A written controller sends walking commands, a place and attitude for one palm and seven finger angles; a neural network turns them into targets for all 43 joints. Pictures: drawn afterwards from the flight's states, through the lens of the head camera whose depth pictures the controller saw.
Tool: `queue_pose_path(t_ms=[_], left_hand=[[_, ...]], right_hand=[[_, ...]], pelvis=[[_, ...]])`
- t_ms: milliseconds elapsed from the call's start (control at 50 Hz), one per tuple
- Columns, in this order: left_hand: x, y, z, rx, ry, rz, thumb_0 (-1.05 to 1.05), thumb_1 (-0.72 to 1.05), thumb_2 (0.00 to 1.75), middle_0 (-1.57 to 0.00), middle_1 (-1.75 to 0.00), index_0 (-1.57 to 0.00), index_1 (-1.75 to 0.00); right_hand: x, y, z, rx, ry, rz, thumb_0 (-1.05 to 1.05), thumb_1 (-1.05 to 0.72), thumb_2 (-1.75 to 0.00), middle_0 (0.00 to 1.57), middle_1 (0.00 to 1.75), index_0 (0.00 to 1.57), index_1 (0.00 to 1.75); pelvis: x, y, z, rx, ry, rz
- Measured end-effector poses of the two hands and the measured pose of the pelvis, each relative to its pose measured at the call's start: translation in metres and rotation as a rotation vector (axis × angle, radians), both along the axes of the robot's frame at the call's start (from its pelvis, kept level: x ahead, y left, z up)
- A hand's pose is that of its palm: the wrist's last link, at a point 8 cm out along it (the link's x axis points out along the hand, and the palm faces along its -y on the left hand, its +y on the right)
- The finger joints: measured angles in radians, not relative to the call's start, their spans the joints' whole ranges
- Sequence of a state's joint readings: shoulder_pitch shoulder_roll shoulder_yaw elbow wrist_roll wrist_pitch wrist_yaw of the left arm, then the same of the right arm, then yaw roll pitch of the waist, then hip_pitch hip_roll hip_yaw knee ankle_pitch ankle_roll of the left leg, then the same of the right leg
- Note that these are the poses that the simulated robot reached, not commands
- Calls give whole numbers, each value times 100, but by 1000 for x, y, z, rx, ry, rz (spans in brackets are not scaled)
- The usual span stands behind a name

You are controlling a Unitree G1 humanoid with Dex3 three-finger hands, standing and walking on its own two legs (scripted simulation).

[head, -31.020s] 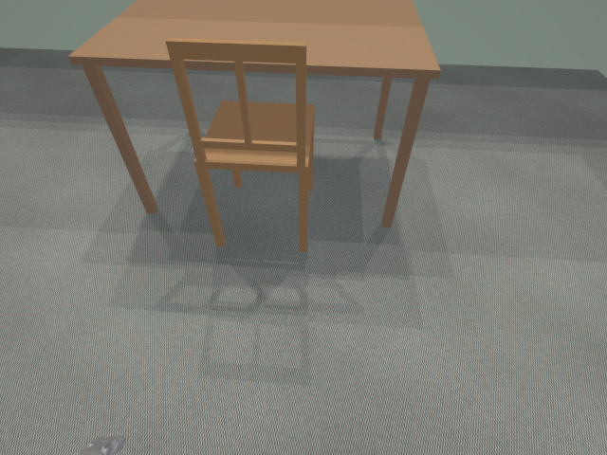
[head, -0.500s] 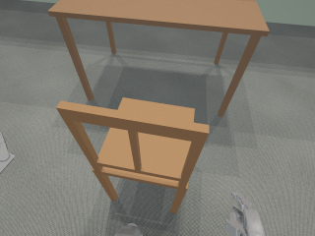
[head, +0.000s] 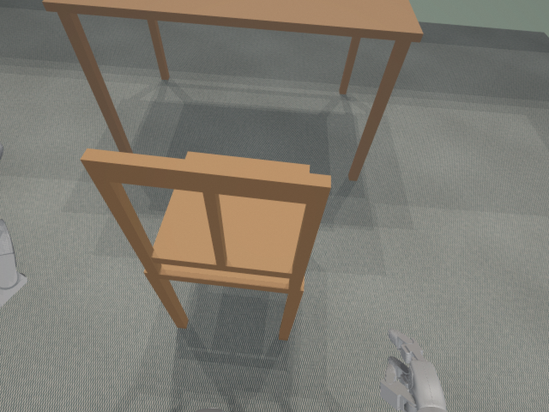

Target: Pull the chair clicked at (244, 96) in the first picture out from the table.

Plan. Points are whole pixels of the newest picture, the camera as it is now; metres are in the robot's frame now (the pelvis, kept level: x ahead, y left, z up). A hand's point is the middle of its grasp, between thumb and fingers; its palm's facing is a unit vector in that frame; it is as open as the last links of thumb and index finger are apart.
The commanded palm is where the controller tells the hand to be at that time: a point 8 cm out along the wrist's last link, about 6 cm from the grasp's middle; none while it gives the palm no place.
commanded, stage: stop stepping back and stand still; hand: left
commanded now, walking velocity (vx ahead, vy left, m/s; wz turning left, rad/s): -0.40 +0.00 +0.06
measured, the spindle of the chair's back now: (216, 230) +0.43 +0.14 -0.09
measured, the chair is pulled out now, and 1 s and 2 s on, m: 0.60 0.60 0.60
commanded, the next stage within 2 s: let the arm hang, fingers relaxed in 1.34 s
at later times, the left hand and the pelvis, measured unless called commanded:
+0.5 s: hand out of the picture +0.07 +0.27 +0.19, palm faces +0.53 -0.75 -0.39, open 7.4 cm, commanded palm +0.02 +0.30 +0.18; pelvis -0.10 +0.00 +0.00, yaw +3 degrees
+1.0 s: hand out of the picture +0.10 +0.28 +0.18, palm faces +0.52 -0.72 -0.46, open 7.4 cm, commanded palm +0.04 +0.30 +0.18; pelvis -0.08 -0.01 +0.00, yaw +4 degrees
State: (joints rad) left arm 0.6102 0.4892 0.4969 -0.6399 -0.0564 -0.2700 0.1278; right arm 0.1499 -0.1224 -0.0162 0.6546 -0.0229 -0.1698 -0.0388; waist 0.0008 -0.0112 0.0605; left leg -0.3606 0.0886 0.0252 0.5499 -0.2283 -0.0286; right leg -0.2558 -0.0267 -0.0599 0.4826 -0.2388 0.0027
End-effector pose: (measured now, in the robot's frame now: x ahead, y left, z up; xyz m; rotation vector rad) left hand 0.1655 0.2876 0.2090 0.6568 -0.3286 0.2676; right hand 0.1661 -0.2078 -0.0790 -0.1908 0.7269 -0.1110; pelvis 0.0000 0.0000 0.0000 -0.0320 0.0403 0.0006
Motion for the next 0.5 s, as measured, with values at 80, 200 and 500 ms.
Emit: queue_pose_path(t_ms=[80,200,500], left_hand=[[-18,-13,-3,26,43,21,1,89,90,-22,-30,-21,-31],[-58,-16,-26,-54,147,91,1,89,90,-22,-30,-22,-31],[-140,16,-4,-128,-140,157,1,89,90,-22,-30,-21,-31]], right_hand=[[-29,-21,-14,20,35,-17,1,-90,-90,20,30,21,30],[-81,-60,-9,-20,84,-122,1,-90,-90,20,30,20,30],[-128,-41,18,-74,-82,-60,1,-91,-90,19,30,20,30]], pelvis=[[-26,-15,-2,-27,-12,7],[-52,-21,1,41,-4,-6],[-101,-2,0,19,-93,50]])
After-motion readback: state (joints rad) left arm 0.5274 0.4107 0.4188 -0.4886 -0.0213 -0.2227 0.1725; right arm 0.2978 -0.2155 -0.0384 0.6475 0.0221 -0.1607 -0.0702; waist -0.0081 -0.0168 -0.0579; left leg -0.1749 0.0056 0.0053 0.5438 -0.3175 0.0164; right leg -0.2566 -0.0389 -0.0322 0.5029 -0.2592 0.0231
